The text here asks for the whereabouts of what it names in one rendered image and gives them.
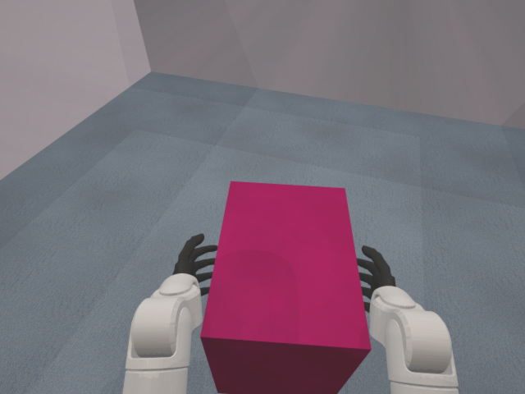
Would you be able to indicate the robot left forearm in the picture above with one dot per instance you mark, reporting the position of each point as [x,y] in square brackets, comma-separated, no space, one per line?
[160,338]

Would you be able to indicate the robot left hand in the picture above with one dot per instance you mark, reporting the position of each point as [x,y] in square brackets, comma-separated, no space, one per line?
[186,261]

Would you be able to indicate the robot right hand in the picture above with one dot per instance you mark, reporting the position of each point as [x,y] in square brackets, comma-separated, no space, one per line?
[380,271]

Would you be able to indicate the robot right forearm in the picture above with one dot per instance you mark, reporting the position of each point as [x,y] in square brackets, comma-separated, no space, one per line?
[419,352]

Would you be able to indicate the carton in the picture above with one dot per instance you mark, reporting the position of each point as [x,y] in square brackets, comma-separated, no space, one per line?
[285,311]

